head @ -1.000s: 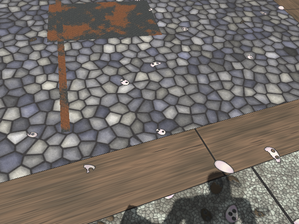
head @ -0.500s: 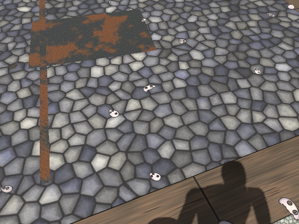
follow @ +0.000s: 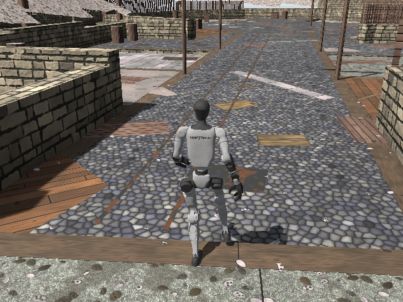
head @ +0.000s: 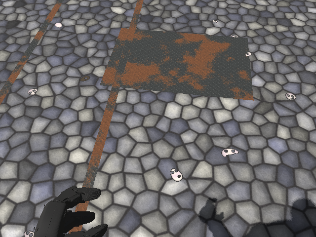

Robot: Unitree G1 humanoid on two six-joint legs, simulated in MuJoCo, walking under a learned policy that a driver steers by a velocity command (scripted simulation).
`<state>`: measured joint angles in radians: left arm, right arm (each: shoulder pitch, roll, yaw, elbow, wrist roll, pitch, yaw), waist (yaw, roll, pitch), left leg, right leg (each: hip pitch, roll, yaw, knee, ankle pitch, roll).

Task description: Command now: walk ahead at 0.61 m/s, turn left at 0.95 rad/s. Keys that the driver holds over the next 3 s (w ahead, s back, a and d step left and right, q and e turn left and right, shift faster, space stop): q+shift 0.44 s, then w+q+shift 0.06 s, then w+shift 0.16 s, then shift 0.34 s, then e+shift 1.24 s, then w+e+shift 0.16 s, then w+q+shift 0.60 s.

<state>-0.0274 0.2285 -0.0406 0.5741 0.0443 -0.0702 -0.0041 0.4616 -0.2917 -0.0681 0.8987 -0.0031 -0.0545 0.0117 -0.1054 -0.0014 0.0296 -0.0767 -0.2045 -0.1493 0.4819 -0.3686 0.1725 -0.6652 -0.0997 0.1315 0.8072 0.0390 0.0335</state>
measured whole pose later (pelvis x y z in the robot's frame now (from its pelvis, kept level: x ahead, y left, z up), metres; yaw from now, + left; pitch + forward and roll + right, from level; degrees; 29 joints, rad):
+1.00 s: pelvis +0.43 +0.08 -0.14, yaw +42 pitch +3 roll +0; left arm 0.12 0.26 0.05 0.75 0.01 -0.06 -0.02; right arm 0.33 -0.23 -0.06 0.79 0.01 -0.03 -0.03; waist -0.03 -0.05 0.02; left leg -0.12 -0.03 0.01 0.46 -0.40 0.04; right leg -0.65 -0.06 0.01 0.67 0.01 0.04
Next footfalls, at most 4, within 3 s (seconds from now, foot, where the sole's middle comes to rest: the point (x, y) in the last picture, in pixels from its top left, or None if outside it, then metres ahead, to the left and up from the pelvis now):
0.16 right None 0.32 -0.18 -0.91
0.68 left None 0.32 0.12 -0.91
1.06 right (122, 211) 0.67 0.13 -0.91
1.40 left None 0.54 0.31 -0.91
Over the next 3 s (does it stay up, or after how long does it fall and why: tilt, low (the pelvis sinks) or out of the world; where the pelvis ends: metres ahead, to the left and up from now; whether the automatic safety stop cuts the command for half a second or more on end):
stays up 0.82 -0.03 -0.15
